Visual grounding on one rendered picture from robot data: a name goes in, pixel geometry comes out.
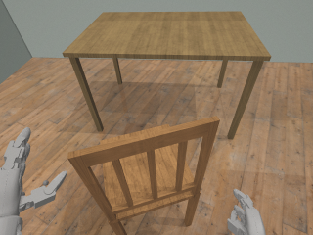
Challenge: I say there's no left robot forearm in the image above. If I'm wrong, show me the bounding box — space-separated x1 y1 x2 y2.
0 215 23 235

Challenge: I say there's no left robot hand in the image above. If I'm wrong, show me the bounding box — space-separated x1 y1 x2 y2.
0 127 67 217

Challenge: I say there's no table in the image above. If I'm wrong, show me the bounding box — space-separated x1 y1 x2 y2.
62 11 272 140

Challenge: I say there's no right robot hand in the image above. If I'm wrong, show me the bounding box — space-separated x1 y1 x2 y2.
227 189 266 235

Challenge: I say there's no chair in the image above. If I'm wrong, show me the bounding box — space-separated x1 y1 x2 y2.
67 116 220 235

